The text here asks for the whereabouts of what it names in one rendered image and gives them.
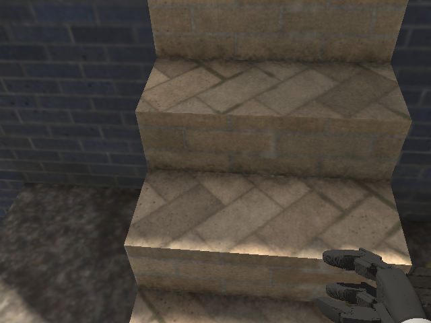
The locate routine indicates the right robot hand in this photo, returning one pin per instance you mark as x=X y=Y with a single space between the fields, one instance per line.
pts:
x=394 y=300

